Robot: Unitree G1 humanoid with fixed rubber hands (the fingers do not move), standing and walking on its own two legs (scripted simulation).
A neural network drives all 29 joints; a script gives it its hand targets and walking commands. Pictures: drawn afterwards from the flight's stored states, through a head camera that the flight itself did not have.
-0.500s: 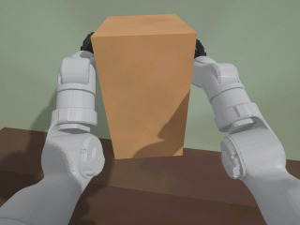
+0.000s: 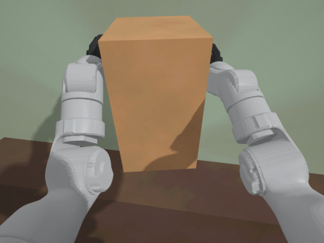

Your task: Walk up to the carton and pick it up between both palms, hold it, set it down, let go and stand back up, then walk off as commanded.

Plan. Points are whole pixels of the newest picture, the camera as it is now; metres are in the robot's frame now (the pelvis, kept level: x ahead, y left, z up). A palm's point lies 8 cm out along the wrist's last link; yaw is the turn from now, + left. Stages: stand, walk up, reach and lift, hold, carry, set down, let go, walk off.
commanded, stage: hold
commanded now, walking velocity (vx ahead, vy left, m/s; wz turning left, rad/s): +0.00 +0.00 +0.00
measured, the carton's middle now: (156, 93) +0.36 -0.01 +0.28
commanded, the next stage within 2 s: set down in 0.38 s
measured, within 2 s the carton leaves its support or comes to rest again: neither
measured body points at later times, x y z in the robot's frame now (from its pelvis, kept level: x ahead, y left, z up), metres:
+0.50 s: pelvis +0.00 +0.00 +0.00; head -0.10 +0.02 +0.44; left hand +0.39 +0.12 +0.35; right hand +0.37 -0.14 +0.34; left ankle +0.01 +0.14 -0.75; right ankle +0.02 -0.13 -0.75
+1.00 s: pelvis +0.01 +0.01 +0.00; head -0.06 +0.05 +0.44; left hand +0.42 +0.13 +0.31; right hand +0.40 -0.13 +0.28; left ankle +0.01 +0.14 -0.75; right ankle +0.02 -0.13 -0.75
